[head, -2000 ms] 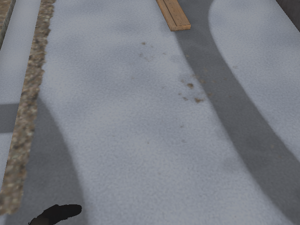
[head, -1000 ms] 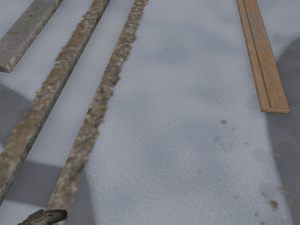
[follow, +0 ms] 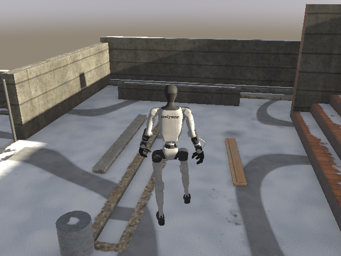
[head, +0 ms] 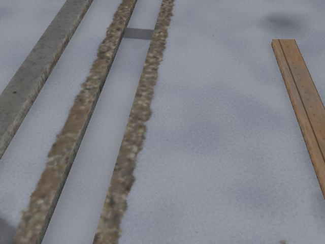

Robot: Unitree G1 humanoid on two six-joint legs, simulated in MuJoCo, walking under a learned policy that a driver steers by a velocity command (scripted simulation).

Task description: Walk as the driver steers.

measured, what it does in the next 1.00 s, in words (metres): walks ahead, turning right: right foot, then left foot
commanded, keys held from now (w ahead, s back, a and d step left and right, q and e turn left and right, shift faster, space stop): w+e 0.38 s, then w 0.02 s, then w+e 0.60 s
